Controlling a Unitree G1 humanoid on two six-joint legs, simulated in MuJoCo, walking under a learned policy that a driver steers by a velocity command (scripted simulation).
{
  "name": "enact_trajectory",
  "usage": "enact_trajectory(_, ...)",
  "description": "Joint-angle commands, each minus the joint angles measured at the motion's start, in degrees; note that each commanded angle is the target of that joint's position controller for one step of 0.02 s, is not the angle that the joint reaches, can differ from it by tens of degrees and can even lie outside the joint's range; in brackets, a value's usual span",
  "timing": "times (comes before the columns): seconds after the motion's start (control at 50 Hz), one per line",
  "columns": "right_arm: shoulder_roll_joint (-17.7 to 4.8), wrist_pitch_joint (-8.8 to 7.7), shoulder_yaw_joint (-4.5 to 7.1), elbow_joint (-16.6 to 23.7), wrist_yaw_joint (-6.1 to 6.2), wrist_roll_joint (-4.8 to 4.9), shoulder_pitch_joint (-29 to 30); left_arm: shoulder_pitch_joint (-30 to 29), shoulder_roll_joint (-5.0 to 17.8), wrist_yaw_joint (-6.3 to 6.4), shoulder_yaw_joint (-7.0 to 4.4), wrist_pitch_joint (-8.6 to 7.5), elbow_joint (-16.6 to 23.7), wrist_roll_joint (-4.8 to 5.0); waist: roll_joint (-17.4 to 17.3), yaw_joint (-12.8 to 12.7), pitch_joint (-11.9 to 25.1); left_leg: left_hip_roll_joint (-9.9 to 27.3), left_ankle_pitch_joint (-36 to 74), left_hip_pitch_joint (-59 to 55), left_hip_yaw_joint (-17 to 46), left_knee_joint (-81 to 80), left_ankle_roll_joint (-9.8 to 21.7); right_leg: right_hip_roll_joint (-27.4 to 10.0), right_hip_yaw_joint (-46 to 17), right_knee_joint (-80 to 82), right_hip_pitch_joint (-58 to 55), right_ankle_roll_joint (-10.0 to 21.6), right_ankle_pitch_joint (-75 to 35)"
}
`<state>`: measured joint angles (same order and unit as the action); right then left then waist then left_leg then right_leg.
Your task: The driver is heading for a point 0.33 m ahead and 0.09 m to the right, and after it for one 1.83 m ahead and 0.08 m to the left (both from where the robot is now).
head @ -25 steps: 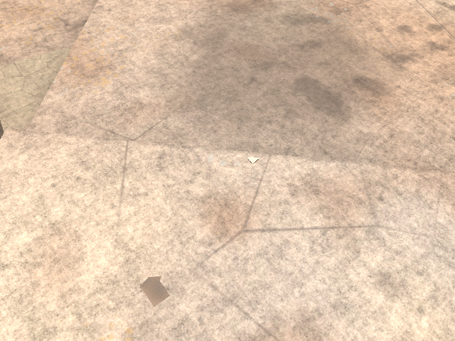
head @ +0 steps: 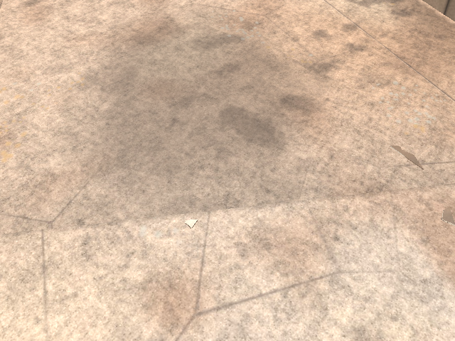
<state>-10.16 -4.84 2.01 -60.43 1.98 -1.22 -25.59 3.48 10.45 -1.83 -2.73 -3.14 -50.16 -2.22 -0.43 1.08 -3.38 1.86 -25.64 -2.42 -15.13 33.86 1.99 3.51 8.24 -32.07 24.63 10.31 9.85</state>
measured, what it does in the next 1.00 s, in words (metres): walks ahead: left foot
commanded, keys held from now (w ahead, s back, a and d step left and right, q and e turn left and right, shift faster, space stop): w+e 0.46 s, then w+q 0.54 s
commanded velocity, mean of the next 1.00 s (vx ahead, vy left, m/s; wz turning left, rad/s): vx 0.50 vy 0.00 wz -0.18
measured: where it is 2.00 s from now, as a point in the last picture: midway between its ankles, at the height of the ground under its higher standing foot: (238, 185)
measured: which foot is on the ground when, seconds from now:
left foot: down 0.00-0.00, up 0.02-0.52, down 0.54-1.00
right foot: down 0.00-0.54, up 0.56-1.00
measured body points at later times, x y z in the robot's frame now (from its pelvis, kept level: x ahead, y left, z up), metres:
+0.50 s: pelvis +0.27 +0.00 +0.01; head +0.31 -0.02 +0.46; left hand +0.29 +0.28 -0.11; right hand +0.44 -0.28 -0.08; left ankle +0.45 +0.07 -0.70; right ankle +0.10 -0.04 -0.72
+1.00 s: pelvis +0.52 -0.06 +0.02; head +0.54 -0.06 +0.47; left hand +0.78 +0.11 -0.06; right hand +0.43 -0.32 -0.11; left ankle +0.45 +0.05 -0.72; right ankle +0.61 -0.20 -0.70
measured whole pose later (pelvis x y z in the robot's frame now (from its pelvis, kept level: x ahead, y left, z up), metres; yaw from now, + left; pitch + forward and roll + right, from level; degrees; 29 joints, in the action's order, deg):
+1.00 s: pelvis +0.52 -0.06 +0.02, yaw -8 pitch +2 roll +1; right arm -14.2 -2.6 3.5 -49.8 -0.8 -0.6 -27.3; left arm 1.7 13.3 -1.1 0.3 -2.9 -39.8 -1.4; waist 1.0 6.3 -0.5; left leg -6.1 -17.1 4.5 9.2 20.5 3.5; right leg -0.6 -2.1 -32.1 27.9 -1.4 8.8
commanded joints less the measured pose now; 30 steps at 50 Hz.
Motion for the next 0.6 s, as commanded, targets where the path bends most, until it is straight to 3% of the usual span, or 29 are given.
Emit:
enact_trajectory(0.02,-5.43,-0.91,1.37,9.16,-1.45,1.45,0.17,20.61,16.57,0.95,-5.16,0.54,-1.96,0.2,14.04,-6.62,18.31,-5.43,-5.51,38.78,9.02,51.66,-0.42,-24.7,-50.89,14.14,-42.66,17.43,0.21)
enact_trajectory(0.04,-8.71,-1.48,1.79,10.36,-1.75,0.39,7.08,18.69,14.95,1.06,-4.81,1.16,-2.17,1.48,2.76,-7.01,11.86,-0.41,0.35,45.91,17.1,50.49,0.55,-22.25,-43.5,16.08,-38.53,14.57,1.21)
enact_trajectory(0.06,-8.51,-2.22,1.7,11.72,-2.07,0.95,9.56,15.36,12.59,1.28,-4.15,1.18,-1.69,1.71,1.07,-5.37,6.66,1.63,5.78,45.43,17.04,46.08,0.59,-20.85,-36.96,17.51,-31.26,12.1,-1.92)
enact_trajectory(0.08,-8.14,-2.26,1.76,11.16,-1.94,0.87,8.81,12.96,9.88,1.29,-3.44,1.0,-1.54,1.61,-3.14,-2.44,2.79,3.31,7.9,42.09,16.87,40.74,0.1,-18.2,-31.99,18.89,-24.26,9.48,-8.69)
enact_trajectory(0.12,-6.74,0.06,1.55,11.1,-2.03,-1.15,7.14,11.29,8.21,1.8,-2.65,0.05,-1.15,2.28,-1.87,0.55,2.13,4.91,8.4,35.68,16.99,34.53,-1.8,-13.25,-24.79,19.74,-17.13,6.9,-15.55)
enact_trajectory(0.16,-6.26,1.84,1.56,12.03,-2.45,-1.7,7.81,13.3,9.71,1.85,-2.8,-1.01,-1.45,2.56,-0.47,1.03,2.4,4.68,9.0,35.16,15.77,31.13,-3.36,-11.26,-22.56,19.91,-15.43,6.74,-20.78)
enact_trajectory(0.2,-6.44,2.52,1.54,14.06,-2.72,-1.58,12.12,15.71,11.25,1.86,-3.1,-1.19,-1.55,2.51,1.0,0.07,1.57,4.71,12.83,37.56,14.8,26.64,-4.57,-9.99,-21.85,20.56,-14.94,5.93,-21.63)
enact_trajectory(0.26,-7.28,2.79,1.53,17.28,-2.87,-1.28,20.06,19.91,11.34,1.82,-3.04,-0.79,-1.52,2.43,2.73,-2.81,0.53,4.23,19.07,42.21,14.4,19.17,-5.32,-9.13,-22.98,20.53,-17.92,3.78,-22.0)
enact_trajectory(0.42,-7.95,1.93,0.3,23.59,-3.45,-0.49,32.75,25.93,12.59,2.71,-3.06,-0.37,-0.4,1.41,4.74,-6.94,0.46,-0.12,23.03,43.66,15.11,3.96,-3.46,-10.55,-27.79,14.86,-28.87,2.99,-28.31)
enact_trajectory(0.46,-9.14,1.35,0.39,23.96,-3.35,-0.23,30.58,24.13,13.73,3.15,-3.34,-0.48,0.55,1.24,5.45,-5.03,0.75,-1.06,21.39,37.36,15.96,-0.62,-2.13,-11.16,-29.05,12.6,-28.3,1.5,-30.72)
enact_trajectory(0.5,-10.85,0.74,1.16,20.59,-2.71,-0.34,19.98,21.4,14.3,3.01,-3.25,-1.01,1.07,1.17,5.27,-0.73,4.92,-3.93,19.25,21.95,13.46,-4.08,0.58,-10.2,-26.02,5.66,-26.09,-1.04,-42.24)
enact_trajectory(0.52,-11.69,0.21,1.73,18.08,-2.14,-0.44,11.76,21.19,14.03,2.6,-3.05,-1.38,0.66,1.35,3.27,3.27,8.95,-3.78,21.85,11.76,12.87,-7.62,2.16,-7.61,-22.96,-4.0,-24.52,-2.33,-43.07)
enact_trajectory(0.54,-14.63,-0.21,2.5,16.96,-1.3,-1.52,3.29,22.16,11.28,2.22,-2.24,-1.75,1.65,1.46,-0.19,6.18,15.43,5.63,15.23,-0.94,22.94,-7.2,4.78,-4.76,-20.7,-18.52,-16.73,-3.34,-28.55)
enact_trajectory(0.56,-21.23,0.33,4.23,15.95,-1.39,-2.35,-0.4,31.26,6.67,1.88,-1.61,-1.57,1.78,3.65,-15.7,2.62,22.83,21.02,15.48,-14.76,52.28,-11.73,14.3,6.27,-14.91,-38.83,0.13,-6.49,12.15)
enact_trajectory(0.58,-17.5,1.19,3.78,15.79,-2.23,-0.12,3.02,30.52,10.27,2.18,-1.73,-1.39,0.99,1.38,-10.63,1.12,19.08,20.58,9.1,-10.22,62.19,-16.95,15.38,4.18,-17.01,-44.62,6.85,-5.63,18.71)
enact_trajectory(0.6,-13.16,1.37,2.87,16.94,-2.49,0.52,9.2,24.72,10.62,1.95,-1.79,-1.16,2.04,0.53,-4.72,-0.47,8.91,18.06,6.99,-1.66,52.93,-17.76,14.64,0.73,-15.87,-44.79,9.56,-5.75,13.81)
Velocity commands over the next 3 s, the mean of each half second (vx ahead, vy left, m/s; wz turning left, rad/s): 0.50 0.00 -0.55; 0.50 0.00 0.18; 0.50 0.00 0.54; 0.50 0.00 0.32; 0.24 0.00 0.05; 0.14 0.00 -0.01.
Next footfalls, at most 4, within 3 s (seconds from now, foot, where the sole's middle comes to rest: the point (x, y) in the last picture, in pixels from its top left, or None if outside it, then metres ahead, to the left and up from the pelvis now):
0.54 left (222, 327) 0.49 0.04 -0.75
1.04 right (300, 271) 0.66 -0.20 -0.75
1.54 left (226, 225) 0.82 0.03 -0.75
2.04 right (240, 155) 1.22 -0.04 -0.86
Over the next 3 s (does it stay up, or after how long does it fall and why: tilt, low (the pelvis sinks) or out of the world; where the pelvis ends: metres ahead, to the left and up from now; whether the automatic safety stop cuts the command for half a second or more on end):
stays up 1.28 0.10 -0.09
